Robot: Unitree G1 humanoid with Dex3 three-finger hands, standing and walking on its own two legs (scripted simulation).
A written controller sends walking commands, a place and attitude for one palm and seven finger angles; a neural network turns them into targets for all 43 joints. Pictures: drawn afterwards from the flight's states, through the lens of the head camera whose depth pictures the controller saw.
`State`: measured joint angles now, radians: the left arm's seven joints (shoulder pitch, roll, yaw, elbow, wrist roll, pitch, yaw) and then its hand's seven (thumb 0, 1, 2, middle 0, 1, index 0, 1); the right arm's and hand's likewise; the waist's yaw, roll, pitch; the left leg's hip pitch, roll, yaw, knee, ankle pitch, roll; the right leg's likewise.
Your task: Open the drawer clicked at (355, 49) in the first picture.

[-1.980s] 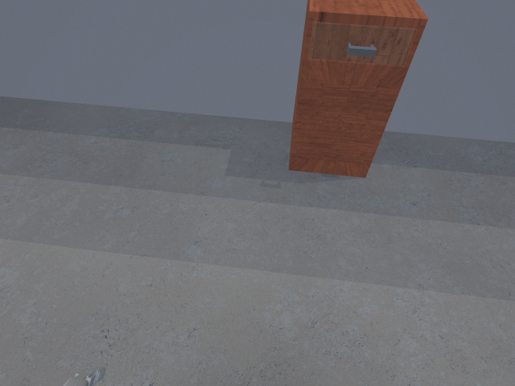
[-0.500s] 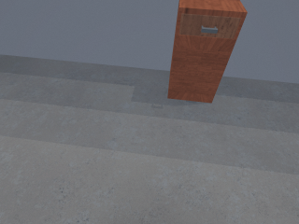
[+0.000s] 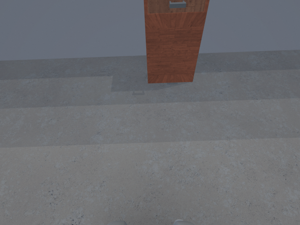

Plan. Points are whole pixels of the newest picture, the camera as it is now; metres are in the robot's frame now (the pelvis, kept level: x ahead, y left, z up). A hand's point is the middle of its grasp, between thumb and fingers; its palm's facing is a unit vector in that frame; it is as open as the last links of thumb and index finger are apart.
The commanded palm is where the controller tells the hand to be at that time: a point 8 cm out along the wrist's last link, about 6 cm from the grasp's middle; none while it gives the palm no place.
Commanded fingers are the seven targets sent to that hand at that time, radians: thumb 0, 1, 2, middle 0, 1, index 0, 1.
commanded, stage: walk to a spot facing it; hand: left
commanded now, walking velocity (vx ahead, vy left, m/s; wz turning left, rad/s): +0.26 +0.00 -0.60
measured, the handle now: (177, 3) +1.38 -0.08 -0.02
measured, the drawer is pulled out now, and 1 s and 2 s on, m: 0.00 0.00 0.00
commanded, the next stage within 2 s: turn to face it in 1.84 s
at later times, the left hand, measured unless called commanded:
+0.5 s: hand out of the picture +0.12 +0.25 -0.15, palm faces -0.20 -0.96 -0.20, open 7.4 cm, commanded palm none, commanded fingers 0.00 0.90 0.90 -0.20 -0.30 -0.20 -0.30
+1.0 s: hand (155, 149) +0.40 +0.02 -0.17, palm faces -0.59 -0.80 -0.13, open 7.3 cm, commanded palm none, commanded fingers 0.00 0.90 0.90 -0.20 -0.30 -0.20 -0.30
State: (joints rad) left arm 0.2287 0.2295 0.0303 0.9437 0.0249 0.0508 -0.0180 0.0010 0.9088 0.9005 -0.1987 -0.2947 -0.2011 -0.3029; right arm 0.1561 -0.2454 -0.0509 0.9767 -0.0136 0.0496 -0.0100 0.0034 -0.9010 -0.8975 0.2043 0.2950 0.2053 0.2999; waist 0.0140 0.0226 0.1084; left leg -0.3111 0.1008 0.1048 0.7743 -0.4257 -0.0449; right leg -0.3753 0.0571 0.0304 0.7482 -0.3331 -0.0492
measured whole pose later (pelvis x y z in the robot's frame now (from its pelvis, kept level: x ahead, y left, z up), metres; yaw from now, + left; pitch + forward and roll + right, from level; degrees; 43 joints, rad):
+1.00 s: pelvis +0.20 -0.05 +0.00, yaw -33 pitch +0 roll -1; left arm 0.11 0.21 0.04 0.93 0.01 -0.04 -0.02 0.00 0.91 0.90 -0.20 -0.29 -0.20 -0.30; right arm 0.51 -0.11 -0.02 1.12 0.00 -0.02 -0.02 0.01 -0.90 -0.90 0.20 0.29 0.20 0.30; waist -0.06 -0.05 0.12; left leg -0.25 0.11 0.11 1.30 -0.45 -0.02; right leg -0.38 0.07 -0.17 0.66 -0.28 -0.14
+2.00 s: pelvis +0.55 -0.32 +0.00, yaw -54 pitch -1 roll +0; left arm 0.14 0.21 0.07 0.97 0.02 -0.05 -0.01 0.00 0.92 0.90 -0.19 -0.29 -0.20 -0.30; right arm 0.37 -0.16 -0.06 1.10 -0.01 -0.01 0.00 0.01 -0.91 -0.90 0.20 0.29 0.20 0.30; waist -0.03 0.02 0.12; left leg -0.25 0.16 0.14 1.19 -0.49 -0.05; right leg -0.44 -0.02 -0.16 0.68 -0.23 -0.09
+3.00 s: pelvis +0.59 -0.43 +0.02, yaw -22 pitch -1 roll +1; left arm 0.15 0.18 0.04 0.87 0.02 0.03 0.03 0.00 0.91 0.90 -0.20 -0.29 -0.20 -0.30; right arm 0.22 -0.28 -0.12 0.93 -0.03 0.08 0.02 0.00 -0.90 -0.90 0.20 0.29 0.20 0.30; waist -0.04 0.06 0.05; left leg -0.51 -0.06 -0.08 0.95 -0.40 -0.03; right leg -0.26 -0.05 -0.09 0.56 -0.29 -0.02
